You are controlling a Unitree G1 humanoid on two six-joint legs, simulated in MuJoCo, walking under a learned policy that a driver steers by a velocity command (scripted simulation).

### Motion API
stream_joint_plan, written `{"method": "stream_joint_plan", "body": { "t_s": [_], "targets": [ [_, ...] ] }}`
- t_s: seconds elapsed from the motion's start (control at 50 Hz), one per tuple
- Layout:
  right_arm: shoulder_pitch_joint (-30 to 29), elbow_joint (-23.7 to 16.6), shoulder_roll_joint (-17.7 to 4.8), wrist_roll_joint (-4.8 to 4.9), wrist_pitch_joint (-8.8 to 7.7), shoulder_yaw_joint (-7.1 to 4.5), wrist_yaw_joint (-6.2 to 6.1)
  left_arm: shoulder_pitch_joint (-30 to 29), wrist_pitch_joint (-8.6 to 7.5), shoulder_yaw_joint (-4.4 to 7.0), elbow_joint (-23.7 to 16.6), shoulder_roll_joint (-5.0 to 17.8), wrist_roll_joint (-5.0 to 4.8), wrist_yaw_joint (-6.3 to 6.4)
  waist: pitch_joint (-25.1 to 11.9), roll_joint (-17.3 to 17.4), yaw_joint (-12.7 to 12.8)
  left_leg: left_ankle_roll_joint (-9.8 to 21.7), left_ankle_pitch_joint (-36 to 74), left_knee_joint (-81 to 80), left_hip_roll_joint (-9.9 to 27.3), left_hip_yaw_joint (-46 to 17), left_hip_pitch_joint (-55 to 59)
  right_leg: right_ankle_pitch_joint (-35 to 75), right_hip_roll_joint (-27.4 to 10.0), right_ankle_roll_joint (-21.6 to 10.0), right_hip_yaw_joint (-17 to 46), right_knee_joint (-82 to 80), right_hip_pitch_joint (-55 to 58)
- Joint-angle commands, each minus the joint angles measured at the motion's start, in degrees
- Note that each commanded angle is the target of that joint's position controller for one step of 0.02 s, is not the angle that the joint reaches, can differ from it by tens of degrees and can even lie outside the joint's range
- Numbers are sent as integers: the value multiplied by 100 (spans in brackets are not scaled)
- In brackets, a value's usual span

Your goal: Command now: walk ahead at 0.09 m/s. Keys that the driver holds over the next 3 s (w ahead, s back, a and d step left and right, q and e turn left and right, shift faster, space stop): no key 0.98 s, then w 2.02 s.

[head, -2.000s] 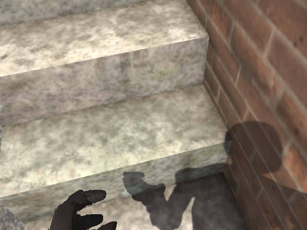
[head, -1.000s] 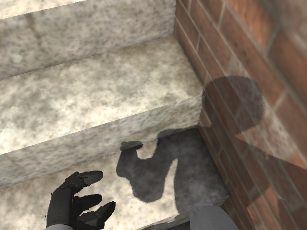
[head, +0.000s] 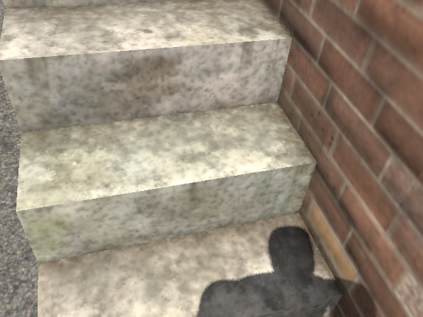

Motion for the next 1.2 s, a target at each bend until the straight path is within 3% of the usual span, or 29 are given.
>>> {"method": "stream_joint_plan", "body": {
  "t_s": [0.02,0.06,0.08,0.1,0.12,0.14,0.16,0.18,0.22,0.24,0.26,0.28,0.3,0.32,0.36,0.38,0.42,0.46,0.48,0.54,0.6,0.66,0.7,0.74,0.86,0.98,1.14,1.16,1.2],
  "targets": [
    [696,-120,-1204,-16,-129,-308,-12,-846,-145,18,-676,225,154,117,567,899,-324,1223,4988,-1188,1732,-1147,1773,-1324,-491,-164,-150,232,-1977],
    [1197,31,-1120,-103,-125,-335,-66,-1472,-190,-38,-1056,211,154,124,580,1263,-635,1274,5881,-1150,1907,-1132,2618,-2323,-585,-258,-151,938,-2902],
    [298,162,234,-68,97,207,88,-3025,-288,-383,-1873,-468,-955,91,764,2674,-817,1268,5495,-902,1973,-1236,2495,-4368,-636,-52,153,1238,-3954],
    [106,211,-14,131,163,176,150,-3688,-390,-435,-2330,-333,-934,17,1195,2382,-711,1078,5262,-1044,1724,-782,2111,-4795,-895,-217,-87,86,-4323],
    [1041,5,-1315,-25,63,-225,32,-2791,-300,-247,-2035,360,-29,56,534,615,-689,1013,5051,-1623,1766,-617,2431,-3402,-1315,-443,-698,-935,-3241],
    [114,-452,-1104,-291,295,0,78,-2892,-27,-637,-2057,-242,290,-644,-1728,-1026,-98,1173,6008,-1031,1674,-1770,1129,-2362,-992,-576,-206,-3143,-2153],
    [-42,-402,-1433,-436,406,-97,447,-2075,109,-781,-1864,-812,308,-802,-1341,371,544,1483,6182,-1409,1855,-1427,-44,-2538,-1005,-554,-25,-3572,-506],
    [76,-241,-2022,-286,549,-237,894,-2451,237,-835,-1945,-325,124,-1100,-1214,1056,690,1482,6402,-1216,1622,-1249,-154,-5107,-430,-390,-662,-4045,-746],
    [-189,-554,-2021,-609,759,-279,1307,-827,169,-525,-860,474,-259,-1166,-2570,468,1068,1051,8838,-179,740,-527,-737,-154,-112,-826,-687,-4156,1938],
    [-424,-545,-1855,-475,713,-268,1229,-280,110,-442,-549,689,-250,-1111,-2452,120,1473,853,8167,512,733,-773,-1384,577,-429,-853,-178,-5394,2805],
    [-518,-399,-1458,-394,777,-270,1219,907,80,-329,122,889,-49,-1031,-2123,-418,1833,646,4204,1429,296,-891,-3002,1982,-1027,-937,1117,-6360,4053],
    [187,-115,-1226,-281,877,-353,1233,1731,41,-146,525,1333,255,-1125,-2219,-1259,1542,446,1603,3728,-253,-1424,-3494,3930,-1950,-1800,3079,-6823,4281],
    [-201,-57,-1074,94,975,-414,933,1886,-51,-142,731,1212,338,-1202,-1729,-752,1597,459,1452,5816,-649,-2178,-3695,4582,-2162,-2107,3437,-6574,3663],
    [-678,-234,-747,256,1002,-370,702,1570,-224,-241,993,927,148,-1293,-1447,-814,1240,568,1572,6809,-812,-2554,-4188,3308,-1963,-1884,3065,-6559,3297],
    [-674,-274,-260,87,837,-183,423,-54,-575,-471,1157,187,-316,-1195,-1106,-130,337,530,1469,7810,-785,-2657,-4979,1976,-1611,-1295,2255,-6319,2850],
    [-814,-316,-351,142,872,-150,396,-1115,-632,-701,1035,-601,-258,-1225,-1030,596,-5,323,1670,7597,-583,-2530,-4937,1235,-1380,-980,1769,-6795,2358],
    [-519,-193,-329,163,913,78,101,-1996,-750,-914,765,-1096,-178,-1232,-1160,784,-203,-243,1415,7144,-305,-2629,-5137,1157,-1389,-989,1558,-6872,2048],
    [-715,-381,-940,189,957,-1,-20,-1954,-950,-782,704,-708,-246,-1248,-1194,468,-228,-657,795,6995,32,-2365,-4995,467,-1700,-946,1491,-7323,1616],
    [-666,-432,-818,70,990,77,108,-2086,-985,-667,574,-361,-405,-1292,-1030,271,-365,-793,182,6189,52,-1500,-4398,250,-1580,-708,846,-7896,1442],
    [-506,-284,-747,-103,948,55,459,-2610,-1200,-426,297,466,-175,-1223,-676,209,-556,-828,722,5362,143,-589,-2200,1385,-1262,-194,-61,-8127,575],
    [-721,-395,-472,-102,917,127,361,-2331,-1231,-512,473,217,-126,-1262,-631,-176,-414,-781,-6,3494,266,-776,-2310,3140,-1792,-519,349,-7435,2331],
    [-732,-282,-23,211,732,381,274,-1615,-1067,-556,1003,158,-174,-1487,-608,-12,-131,-372,1602,578,-155,-520,-1935,4035,-1535,-526,480,-6539,3520],
    [-1436,-540,-768,108,622,314,447,-553,-909,-432,1205,408,126,-1450,-962,667,864,552,2862,663,-116,-949,-1799,1010,-848,-88,-340,-6557,3761],
    [-1577,-584,-268,151,681,408,626,-1195,-833,-505,1085,167,127,-1371,-336,390,552,557,727,388,-62,-1282,-2253,-584,-746,206,-520,-6911,3301],
    [-1278,-345,-441,125,581,319,589,-1940,-972,-566,1004,156,97,-1162,-440,458,117,511,1701,439,-25,-1230,-1009,-297,-869,237,-453,-7198,2818],
    [-1098,-109,-548,172,600,287,670,-1706,-955,-547,1261,131,58,-1028,-495,496,91,557,2975,446,73,-1235,-369,-40,-907,261,-445,-7231,2709],
    [-958,358,-738,40,683,94,516,-1068,-721,-409,1540,175,112,-1003,43,355,-35,890,559,-501,110,-1653,-273,-231,-904,91,-444,-7627,2552],
    [-860,377,-470,255,594,220,528,-1165,-800,-493,1513,-223,122,-1035,-276,150,232,863,1237,-180,232,-1911,-246,107,-1182,230,-349,-7807,2811],
    [-771,471,-522,76,540,137,500,-918,-743,-383,1683,184,212,-998,-45,513,47,883,1039,-227,151,-1595,-3,-206,-1010,24,-459,-7700,2460]
  ]
}}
